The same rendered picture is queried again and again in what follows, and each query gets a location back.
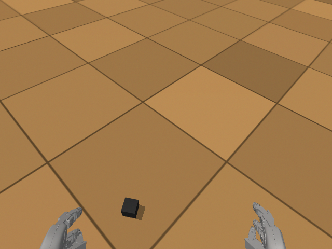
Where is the cube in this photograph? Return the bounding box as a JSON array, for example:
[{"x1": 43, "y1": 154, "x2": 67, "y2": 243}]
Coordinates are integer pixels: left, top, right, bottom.
[{"x1": 121, "y1": 198, "x2": 139, "y2": 218}]

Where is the left robot hand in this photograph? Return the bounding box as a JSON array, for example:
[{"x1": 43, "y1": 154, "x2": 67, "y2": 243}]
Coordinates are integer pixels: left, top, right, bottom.
[{"x1": 40, "y1": 207, "x2": 87, "y2": 249}]

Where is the right robot hand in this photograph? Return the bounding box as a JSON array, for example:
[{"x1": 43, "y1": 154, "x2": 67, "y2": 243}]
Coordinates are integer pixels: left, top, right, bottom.
[{"x1": 245, "y1": 202, "x2": 286, "y2": 249}]

